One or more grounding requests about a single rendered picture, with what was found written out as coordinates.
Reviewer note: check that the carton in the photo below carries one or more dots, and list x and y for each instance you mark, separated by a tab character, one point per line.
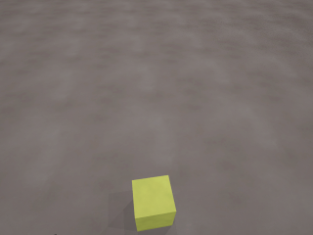
153	202

